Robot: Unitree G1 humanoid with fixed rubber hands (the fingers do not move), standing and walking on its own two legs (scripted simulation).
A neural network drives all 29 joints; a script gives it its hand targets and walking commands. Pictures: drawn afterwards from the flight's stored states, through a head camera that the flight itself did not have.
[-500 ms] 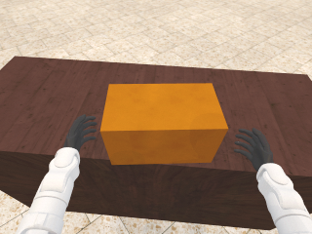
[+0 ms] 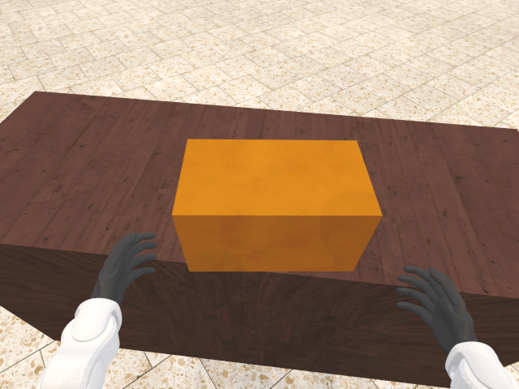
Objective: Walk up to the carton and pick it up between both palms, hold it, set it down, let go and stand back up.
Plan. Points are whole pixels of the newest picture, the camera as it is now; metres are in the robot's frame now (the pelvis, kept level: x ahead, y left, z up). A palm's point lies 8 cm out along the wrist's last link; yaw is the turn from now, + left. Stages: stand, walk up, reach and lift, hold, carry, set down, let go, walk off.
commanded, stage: set down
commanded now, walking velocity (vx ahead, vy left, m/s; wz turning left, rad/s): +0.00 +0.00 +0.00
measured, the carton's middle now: (272, 206) +0.43 +0.00 +0.03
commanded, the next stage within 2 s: let go in 1.46 s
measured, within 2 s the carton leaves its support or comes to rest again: neither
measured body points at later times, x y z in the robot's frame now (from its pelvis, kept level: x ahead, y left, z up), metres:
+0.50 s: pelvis +0.02 -0.01 +0.00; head +0.06 +0.00 +0.45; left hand +0.26 +0.23 +0.01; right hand +0.22 -0.23 +0.01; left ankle +0.05 +0.11 -0.74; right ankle +0.05 -0.11 -0.74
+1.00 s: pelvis +0.02 -0.01 +0.00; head +0.07 +0.00 +0.45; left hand +0.24 +0.24 -0.03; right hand +0.21 -0.23 -0.03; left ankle +0.05 +0.11 -0.74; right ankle +0.05 -0.11 -0.74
